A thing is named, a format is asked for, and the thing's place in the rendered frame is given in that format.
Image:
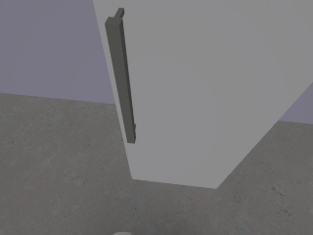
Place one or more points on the handle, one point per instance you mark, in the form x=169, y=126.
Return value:
x=116, y=39

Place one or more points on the fridge door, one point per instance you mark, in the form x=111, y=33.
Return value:
x=208, y=79

